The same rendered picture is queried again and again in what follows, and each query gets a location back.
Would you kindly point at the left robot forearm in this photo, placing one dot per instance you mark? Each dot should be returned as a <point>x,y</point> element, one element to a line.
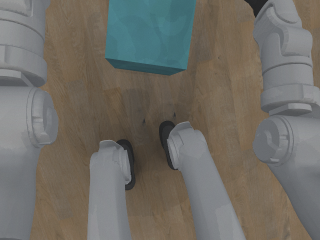
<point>22,38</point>

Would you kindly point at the robot left upper arm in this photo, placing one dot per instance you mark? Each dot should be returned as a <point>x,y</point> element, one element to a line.
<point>28,122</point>

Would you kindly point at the carton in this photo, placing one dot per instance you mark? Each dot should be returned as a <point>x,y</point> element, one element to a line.
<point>151,36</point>

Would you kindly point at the right robot forearm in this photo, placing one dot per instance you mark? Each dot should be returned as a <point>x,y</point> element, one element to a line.
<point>286,62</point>

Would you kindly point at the robot right hand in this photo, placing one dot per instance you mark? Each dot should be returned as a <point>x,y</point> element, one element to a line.
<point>256,5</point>

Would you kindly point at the robot right upper arm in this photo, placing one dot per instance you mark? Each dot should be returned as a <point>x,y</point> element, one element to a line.
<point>290,146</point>

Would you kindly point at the robot left shin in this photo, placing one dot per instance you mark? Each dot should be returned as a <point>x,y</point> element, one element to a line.
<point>104,144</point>

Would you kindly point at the right robot thigh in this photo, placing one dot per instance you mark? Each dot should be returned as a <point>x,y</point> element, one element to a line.
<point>213,214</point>

